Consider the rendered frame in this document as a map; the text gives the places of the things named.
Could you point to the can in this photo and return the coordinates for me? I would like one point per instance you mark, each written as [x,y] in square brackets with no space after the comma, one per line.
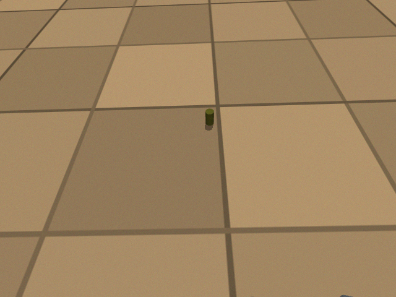
[209,117]

